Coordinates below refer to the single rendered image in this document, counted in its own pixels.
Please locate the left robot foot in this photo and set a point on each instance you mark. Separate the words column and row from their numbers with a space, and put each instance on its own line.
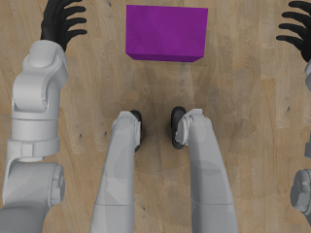
column 139, row 117

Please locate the carton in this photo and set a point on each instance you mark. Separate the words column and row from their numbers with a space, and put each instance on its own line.
column 163, row 33

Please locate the robot right upper arm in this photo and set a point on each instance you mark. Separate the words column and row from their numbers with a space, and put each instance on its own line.
column 301, row 193

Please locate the robot left upper arm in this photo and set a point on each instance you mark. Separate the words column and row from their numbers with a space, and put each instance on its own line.
column 32, row 189

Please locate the right robot thigh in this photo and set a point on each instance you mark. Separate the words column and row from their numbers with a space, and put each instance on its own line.
column 211, row 201

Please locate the robot left hand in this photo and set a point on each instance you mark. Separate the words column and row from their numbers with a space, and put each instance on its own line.
column 55, row 25

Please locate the left robot forearm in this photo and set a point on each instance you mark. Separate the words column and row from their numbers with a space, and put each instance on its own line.
column 35, row 106

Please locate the robot right hand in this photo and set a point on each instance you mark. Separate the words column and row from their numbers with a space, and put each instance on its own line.
column 303, row 44

